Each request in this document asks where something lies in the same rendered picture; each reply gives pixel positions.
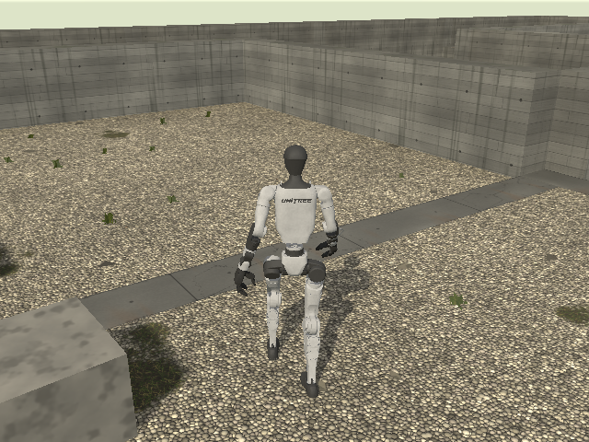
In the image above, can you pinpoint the left robot hand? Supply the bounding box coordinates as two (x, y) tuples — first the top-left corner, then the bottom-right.
(234, 268), (256, 297)

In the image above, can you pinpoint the robot left shin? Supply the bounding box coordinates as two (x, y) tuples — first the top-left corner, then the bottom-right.
(266, 292), (279, 348)

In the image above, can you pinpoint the robot left forearm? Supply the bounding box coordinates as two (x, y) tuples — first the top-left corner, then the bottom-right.
(238, 223), (260, 271)

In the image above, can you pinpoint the robot torso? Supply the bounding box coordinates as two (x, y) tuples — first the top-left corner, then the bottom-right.
(273, 180), (317, 276)

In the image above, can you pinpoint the right robot hand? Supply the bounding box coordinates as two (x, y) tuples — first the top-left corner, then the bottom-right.
(316, 241), (337, 258)

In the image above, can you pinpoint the robot right upper arm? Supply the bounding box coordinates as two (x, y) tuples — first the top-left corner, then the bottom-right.
(314, 185), (337, 233)

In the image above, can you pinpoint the robot left upper arm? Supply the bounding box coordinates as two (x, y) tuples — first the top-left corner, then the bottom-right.
(252, 185), (277, 238)

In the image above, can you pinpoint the robot right forearm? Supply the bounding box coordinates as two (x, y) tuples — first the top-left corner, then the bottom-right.
(326, 220), (339, 247)

